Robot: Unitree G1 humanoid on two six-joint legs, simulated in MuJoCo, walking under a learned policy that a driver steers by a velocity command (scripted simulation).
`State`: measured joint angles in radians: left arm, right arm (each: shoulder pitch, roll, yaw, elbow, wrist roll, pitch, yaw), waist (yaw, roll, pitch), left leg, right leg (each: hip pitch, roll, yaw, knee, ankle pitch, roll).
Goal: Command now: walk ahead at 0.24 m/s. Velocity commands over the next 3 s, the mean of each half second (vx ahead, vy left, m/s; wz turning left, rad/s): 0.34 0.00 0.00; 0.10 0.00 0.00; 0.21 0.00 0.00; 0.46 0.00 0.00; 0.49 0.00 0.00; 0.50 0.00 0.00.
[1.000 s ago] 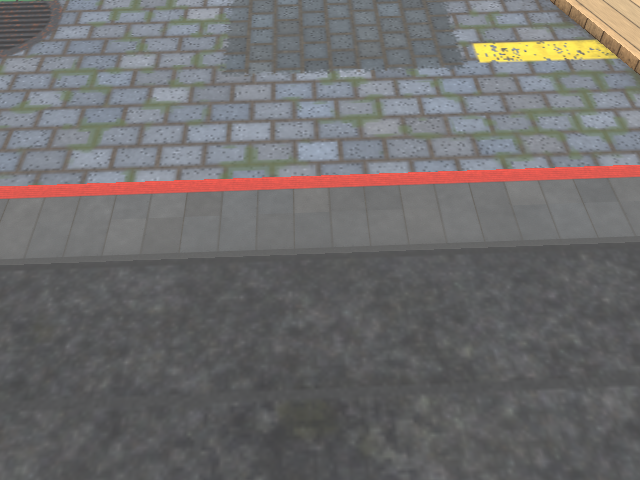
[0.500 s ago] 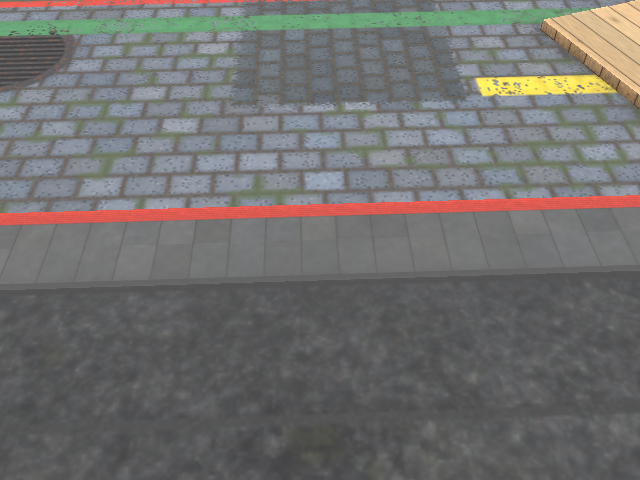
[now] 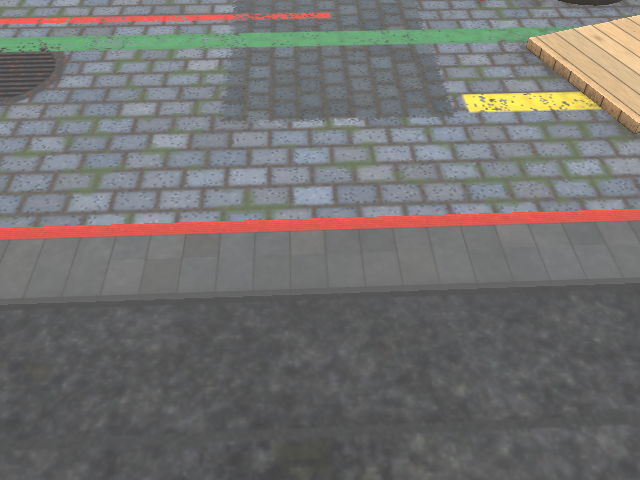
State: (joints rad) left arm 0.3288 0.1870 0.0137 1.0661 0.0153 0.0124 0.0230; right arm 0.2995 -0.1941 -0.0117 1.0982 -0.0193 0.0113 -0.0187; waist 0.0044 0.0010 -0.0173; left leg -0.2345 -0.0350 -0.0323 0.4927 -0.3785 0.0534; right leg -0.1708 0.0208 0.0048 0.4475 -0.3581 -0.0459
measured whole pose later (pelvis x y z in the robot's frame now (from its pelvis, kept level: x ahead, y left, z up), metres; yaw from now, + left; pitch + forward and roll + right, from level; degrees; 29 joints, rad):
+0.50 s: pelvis +0.17 +0.02 -0.01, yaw +0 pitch +1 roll +0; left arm 0.01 0.20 0.03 0.92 0.02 -0.04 -0.02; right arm 0.51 -0.14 0.00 1.13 -0.02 -0.10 -0.02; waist -0.07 -0.02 0.04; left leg 0.10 -0.06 0.01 0.22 -0.34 0.06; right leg -0.58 -0.02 -0.09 0.65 -0.10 -0.05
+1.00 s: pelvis +0.28 +0.00 -0.01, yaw +0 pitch -1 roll +0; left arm 0.29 0.16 0.00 1.07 0.01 -0.01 0.02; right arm 0.27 -0.13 0.00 1.12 -0.02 0.00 -0.04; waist 0.02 -0.01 0.01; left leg -0.20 0.01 -0.01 0.48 -0.24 0.00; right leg -0.23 0.06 -0.11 0.41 -0.16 -0.08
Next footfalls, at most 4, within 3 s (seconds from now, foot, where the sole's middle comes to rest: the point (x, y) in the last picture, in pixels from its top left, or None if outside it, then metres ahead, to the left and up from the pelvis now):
0.56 right None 0.37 -0.07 -0.78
0.92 left None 0.33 0.12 -0.78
1.92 left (316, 391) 0.77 0.04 -0.78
2.46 right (382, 288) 1.08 -0.13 -0.78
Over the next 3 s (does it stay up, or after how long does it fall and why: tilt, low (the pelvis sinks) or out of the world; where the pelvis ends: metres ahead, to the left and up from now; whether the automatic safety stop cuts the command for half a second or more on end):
stays up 1.20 -0.05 -0.02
